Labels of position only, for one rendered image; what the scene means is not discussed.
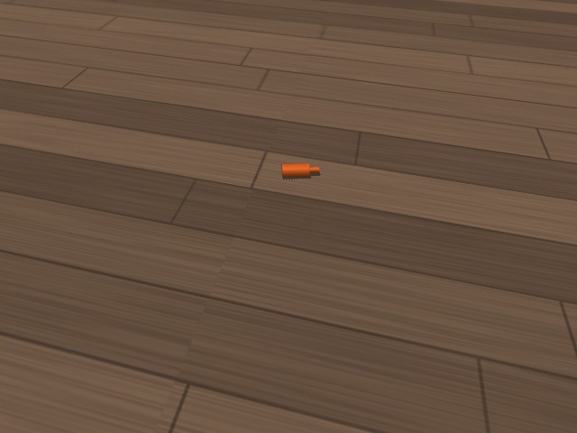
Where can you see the bottle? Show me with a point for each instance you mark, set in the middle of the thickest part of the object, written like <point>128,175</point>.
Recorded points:
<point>297,169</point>

